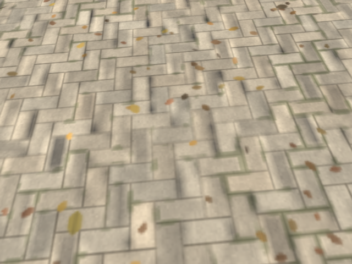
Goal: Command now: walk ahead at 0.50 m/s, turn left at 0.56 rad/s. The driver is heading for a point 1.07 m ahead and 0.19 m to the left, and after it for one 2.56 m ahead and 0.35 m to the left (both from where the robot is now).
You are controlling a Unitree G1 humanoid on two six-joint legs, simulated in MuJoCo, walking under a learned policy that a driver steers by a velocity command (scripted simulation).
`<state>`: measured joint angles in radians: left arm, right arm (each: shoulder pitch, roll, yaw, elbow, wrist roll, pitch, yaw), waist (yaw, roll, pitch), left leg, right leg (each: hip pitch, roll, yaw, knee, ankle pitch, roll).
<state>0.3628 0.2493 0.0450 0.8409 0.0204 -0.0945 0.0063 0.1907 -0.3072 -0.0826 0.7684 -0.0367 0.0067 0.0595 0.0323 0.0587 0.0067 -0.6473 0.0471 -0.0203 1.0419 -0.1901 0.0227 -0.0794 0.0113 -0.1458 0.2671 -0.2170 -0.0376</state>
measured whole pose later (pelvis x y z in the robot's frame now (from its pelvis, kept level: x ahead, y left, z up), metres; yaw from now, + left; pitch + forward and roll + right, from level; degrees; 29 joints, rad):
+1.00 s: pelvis +0.54 +0.12 +0.00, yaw +22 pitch +0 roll +0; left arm 0.31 0.25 0.04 0.85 0.01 -0.07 -0.01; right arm 0.28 -0.28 -0.03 0.82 -0.04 -0.04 0.02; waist 0.00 0.04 0.04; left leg -0.48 0.01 -0.04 1.09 -0.30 0.06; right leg -0.19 0.07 -0.07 0.36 -0.17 -0.08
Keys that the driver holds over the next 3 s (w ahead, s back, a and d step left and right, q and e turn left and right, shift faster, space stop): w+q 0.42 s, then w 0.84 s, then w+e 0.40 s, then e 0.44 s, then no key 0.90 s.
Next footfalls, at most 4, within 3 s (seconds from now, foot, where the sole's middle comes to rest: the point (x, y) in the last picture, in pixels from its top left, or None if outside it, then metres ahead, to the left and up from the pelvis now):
0.24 left None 0.26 0.13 -0.78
0.80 right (180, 233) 0.62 0.07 -0.78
1.32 left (116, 191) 0.80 0.36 -0.78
1.84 right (145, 137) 1.11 0.26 -0.78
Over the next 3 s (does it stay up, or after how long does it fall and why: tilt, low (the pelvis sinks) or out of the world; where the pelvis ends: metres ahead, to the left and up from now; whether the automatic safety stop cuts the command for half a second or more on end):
stays up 1.02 0.34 0.00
